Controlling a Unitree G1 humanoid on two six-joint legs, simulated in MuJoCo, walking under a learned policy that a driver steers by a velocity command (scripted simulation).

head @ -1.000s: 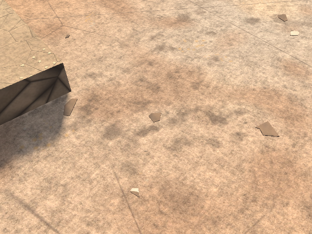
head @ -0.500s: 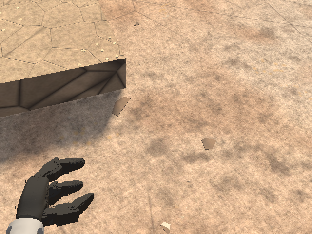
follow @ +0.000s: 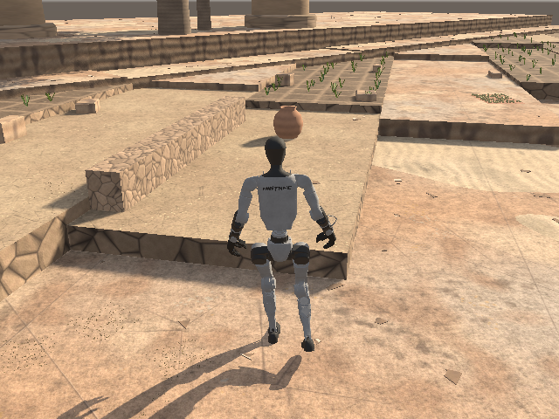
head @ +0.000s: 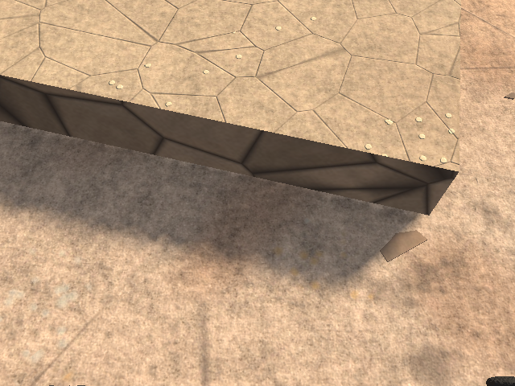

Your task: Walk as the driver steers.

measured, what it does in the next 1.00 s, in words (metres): walks ahead: right foot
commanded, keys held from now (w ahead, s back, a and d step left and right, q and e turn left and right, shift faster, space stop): shift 1.00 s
